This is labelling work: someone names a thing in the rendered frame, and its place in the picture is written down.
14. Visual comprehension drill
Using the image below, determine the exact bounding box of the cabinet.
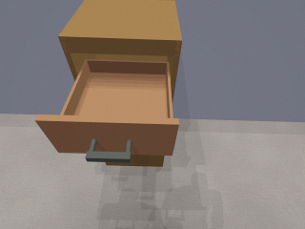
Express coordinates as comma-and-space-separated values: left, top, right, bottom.
58, 0, 182, 167

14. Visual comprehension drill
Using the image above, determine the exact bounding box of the drawer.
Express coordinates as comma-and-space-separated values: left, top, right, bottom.
35, 59, 179, 156

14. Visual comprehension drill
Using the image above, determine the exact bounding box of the handle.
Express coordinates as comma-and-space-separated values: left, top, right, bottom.
85, 138, 132, 163

